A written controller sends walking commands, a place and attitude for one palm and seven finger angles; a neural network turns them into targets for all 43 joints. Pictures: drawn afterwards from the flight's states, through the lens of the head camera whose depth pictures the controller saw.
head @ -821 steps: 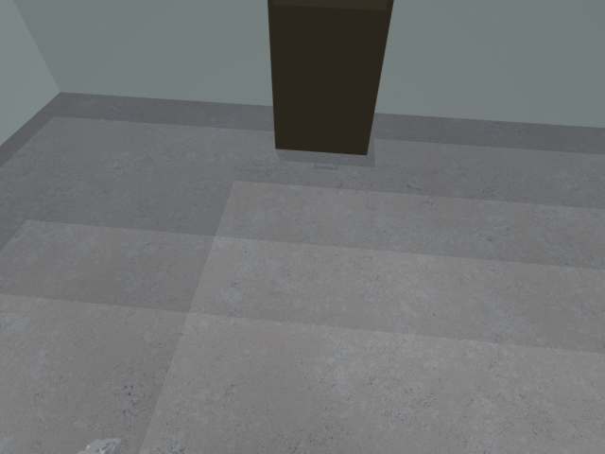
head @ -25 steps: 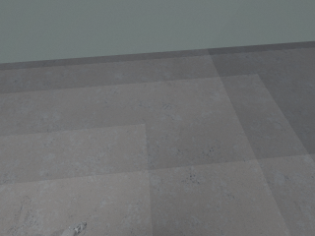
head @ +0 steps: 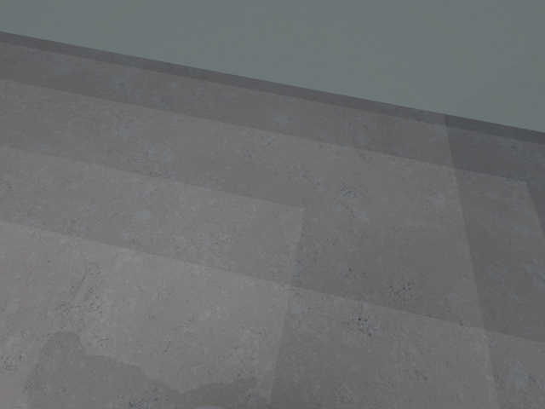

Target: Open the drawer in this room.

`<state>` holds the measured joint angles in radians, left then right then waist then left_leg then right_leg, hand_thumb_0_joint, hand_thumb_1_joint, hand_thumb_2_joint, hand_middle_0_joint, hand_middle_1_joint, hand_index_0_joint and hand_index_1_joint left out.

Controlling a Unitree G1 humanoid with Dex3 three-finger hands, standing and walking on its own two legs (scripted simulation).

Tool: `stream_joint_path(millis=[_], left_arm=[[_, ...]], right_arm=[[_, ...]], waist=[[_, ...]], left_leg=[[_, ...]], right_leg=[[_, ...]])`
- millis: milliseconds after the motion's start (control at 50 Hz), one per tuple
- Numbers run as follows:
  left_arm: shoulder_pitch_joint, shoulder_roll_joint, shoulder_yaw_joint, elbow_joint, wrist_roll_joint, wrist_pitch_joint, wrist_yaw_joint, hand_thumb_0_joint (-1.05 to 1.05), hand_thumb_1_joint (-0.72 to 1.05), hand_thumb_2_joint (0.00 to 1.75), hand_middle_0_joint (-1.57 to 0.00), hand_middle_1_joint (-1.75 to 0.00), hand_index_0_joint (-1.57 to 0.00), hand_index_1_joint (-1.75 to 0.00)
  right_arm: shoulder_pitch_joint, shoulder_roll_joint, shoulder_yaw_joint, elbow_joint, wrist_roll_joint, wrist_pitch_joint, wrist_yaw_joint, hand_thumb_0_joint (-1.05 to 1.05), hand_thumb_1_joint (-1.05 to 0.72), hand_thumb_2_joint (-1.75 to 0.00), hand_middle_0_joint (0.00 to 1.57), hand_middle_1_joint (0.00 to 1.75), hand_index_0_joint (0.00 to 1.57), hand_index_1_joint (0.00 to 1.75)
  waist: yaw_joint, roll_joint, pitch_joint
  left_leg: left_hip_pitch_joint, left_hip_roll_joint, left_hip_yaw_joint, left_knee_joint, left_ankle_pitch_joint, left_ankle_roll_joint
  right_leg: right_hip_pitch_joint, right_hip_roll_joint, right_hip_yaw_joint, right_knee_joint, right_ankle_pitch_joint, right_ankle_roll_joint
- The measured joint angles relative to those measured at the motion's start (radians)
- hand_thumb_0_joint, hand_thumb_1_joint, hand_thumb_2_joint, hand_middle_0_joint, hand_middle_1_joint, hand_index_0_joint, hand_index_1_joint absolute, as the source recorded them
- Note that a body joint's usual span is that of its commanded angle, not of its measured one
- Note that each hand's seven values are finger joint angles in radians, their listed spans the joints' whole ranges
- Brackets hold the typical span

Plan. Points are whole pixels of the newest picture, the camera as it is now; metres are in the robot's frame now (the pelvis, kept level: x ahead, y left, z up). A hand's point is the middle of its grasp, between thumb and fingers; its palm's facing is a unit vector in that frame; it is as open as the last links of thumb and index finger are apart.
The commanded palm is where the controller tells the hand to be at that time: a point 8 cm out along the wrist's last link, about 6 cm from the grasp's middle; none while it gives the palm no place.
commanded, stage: turn or walk to find it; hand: left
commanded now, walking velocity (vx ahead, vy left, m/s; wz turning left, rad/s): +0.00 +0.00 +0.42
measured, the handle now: out of the picture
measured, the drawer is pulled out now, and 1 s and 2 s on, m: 0.00 0.00 0.00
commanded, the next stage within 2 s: none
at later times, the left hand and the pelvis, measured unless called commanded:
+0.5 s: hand out of the picture +0.03 +0.18 -0.14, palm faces +0.22 -0.94 -0.27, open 7.4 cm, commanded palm none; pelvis -0.03 -0.03 +0.01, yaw +12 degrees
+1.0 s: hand out of the picture -0.13 +0.22 -0.17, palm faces +0.48 -0.84 -0.25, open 7.4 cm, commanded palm none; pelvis -0.07 +0.01 +0.01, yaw +26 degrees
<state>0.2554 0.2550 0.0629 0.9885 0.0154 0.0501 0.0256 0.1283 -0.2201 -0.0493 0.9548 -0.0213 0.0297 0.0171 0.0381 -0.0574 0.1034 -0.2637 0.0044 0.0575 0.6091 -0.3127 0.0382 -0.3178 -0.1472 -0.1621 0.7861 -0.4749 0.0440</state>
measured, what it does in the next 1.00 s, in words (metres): steps on the spot, turning left: right foot, then left foot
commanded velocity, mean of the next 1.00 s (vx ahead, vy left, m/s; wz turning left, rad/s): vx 0.00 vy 0.00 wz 0.42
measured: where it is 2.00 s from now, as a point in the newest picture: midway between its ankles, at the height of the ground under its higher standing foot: outside the picture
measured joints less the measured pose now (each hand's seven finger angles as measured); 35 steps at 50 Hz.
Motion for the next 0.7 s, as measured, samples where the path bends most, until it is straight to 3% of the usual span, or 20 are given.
stream_joint_path(millis=[60,140,260,380,420,440,480,520,580,640,700], left_arm=[[-0.015,0.014,0.008,0.016,0.000,0.021,-0.001,0.01,0.90,0.89,-0.20,-0.30,-0.20,-0.30],[-0.034,0.018,0.010,0.004,0.000,0.011,-0.011,0.01,0.90,0.89,-0.20,-0.30,-0.20,-0.30],[-0.072,0.002,0.002,-0.024,-0.002,0.006,-0.011,0.01,0.90,0.89,-0.20,-0.30,-0.20,-0.30],[-0.115,-0.033,-0.011,-0.058,-0.010,-0.008,-0.009,0.00,0.90,0.89,-0.20,-0.30,-0.20,-0.30],[-0.114,-0.041,-0.018,-0.073,-0.010,-0.024,-0.009,0.00,0.90,0.89,-0.20,-0.30,-0.20,-0.30],[-0.115,-0.051,-0.019,-0.075,-0.006,-0.033,-0.007,0.00,0.90,0.89,-0.20,-0.30,-0.20,-0.30],[-0.108,-0.070,-0.027,-0.080,-0.001,-0.038,-0.006,0.00,0.90,0.89,-0.20,-0.30,-0.20,-0.30],[-0.090,-0.083,-0.028,-0.082,-0.001,-0.038,-0.004,0.00,0.90,0.89,-0.20,-0.30,-0.21,-0.30],[-0.068,-0.093,-0.032,-0.072,0.000,-0.036,-0.003,0.00,0.90,0.89,-0.20,-0.30,-0.21,-0.30],[-0.053,-0.095,-0.032,-0.062,0.004,-0.036,-0.001,0.00,0.90,0.89,-0.21,-0.30,-0.21,-0.30],[-0.042,-0.090,-0.030,-0.054,0.009,-0.039,-0.004,0.00,0.90,0.89,-0.21,-0.30,-0.21,-0.30]], right_arm=[[-0.003,0.011,0.009,-0.012,-0.004,-0.007,-0.013,0.00,-0.91,-0.90,0.20,0.30,0.20,0.30],[0.002,0.019,0.017,-0.013,-0.003,-0.008,-0.017,0.00,-0.91,-0.90,0.20,0.30,0.20,0.30],[0.026,0.026,0.013,-0.015,-0.005,-0.006,-0.013,0.00,-0.91,-0.90,0.20,0.30,0.21,0.30],[0.061,0.014,-0.002,-0.008,-0.010,0.010,-0.010,0.00,-0.91,-0.90,0.20,0.30,0.21,0.30],[0.078,0.009,-0.010,-0.005,-0.006,0.015,-0.008,0.00,-0.91,-0.90,0.20,0.30,0.21,0.30],[0.082,0.001,-0.015,-0.002,-0.002,0.018,-0.007,0.00,-0.91,-0.90,0.20,0.30,0.21,0.30],[0.090,-0.011,-0.026,0.005,-0.003,0.030,-0.007,0.00,-0.91,-0.90,0.20,0.30,0.20,0.30],[0.095,-0.019,-0.035,0.013,-0.006,0.045,-0.004,0.00,-0.91,-0.90,0.20,0.30,0.20,0.30],[0.101,-0.029,-0.041,0.020,-0.008,0.049,0.002,0.00,-0.91,-0.90,0.20,0.30,0.20,0.30],[0.105,-0.030,-0.042,0.029,-0.007,0.051,0.004,0.00,-0.91,-0.90,0.20,0.30,0.20,0.30],[0.097,-0.026,-0.035,0.039,-0.004,0.054,0.003,0.00,-0.91,-0.90,0.20,0.30,0.20,0.30]], waist=[[-0.002,0.010,-0.004],[-0.003,0.025,-0.014],[-0.023,0.046,-0.026],[-0.055,0.077,-0.030],[-0.056,0.077,-0.039],[-0.055,0.092,-0.039],[-0.060,0.112,-0.034],[-0.059,0.108,-0.034],[-0.066,0.106,-0.029],[-0.066,0.093,-0.025],[-0.054,0.073,-0.016]], left_leg=[[0.011,0.000,-0.023,-0.038,0.015,0.000],[0.029,-0.010,-0.053,-0.121,0.075,0.006],[0.021,-0.029,-0.095,-0.164,0.120,0.006],[-0.030,-0.050,-0.145,-0.128,0.129,-0.016],[-0.060,-0.066,-0.157,-0.091,0.119,-0.030],[-0.081,-0.062,-0.163,-0.053,0.096,-0.033],[-0.138,-0.067,-0.162,0.108,-0.060,-0.041],[-0.198,-0.069,-0.138,0.311,-0.114,-0.047],[-0.242,-0.038,-0.111,0.502,-0.076,-0.067],[-0.228,-0.004,-0.093,0.522,-0.067,-0.085],[-0.174,0.019,-0.074,0.417,-0.109,-0.093]], right_leg=[[-0.081,0.038,0.076,0.201,-0.012,0.010],[-0.126,0.053,0.116,0.277,0.060,0.023],[-0.101,0.071,0.137,0.180,0.057,0.034],[-0.001,0.111,0.130,-0.067,0.071,0.019],[0.067,0.115,0.121,-0.223,0.156,0.011],[0.076,0.123,0.110,-0.248,0.179,-0.023],[0.076,0.120,0.084,-0.231,0.173,-0.056],[0.088,0.104,0.070,-0.240,0.172,-0.062],[0.111,0.089,0.042,-0.270,0.186,-0.061],[0.121,0.070,0.014,-0.281,0.191,-0.058],[0.118,0.048,-0.009,-0.279,0.190,-0.052]])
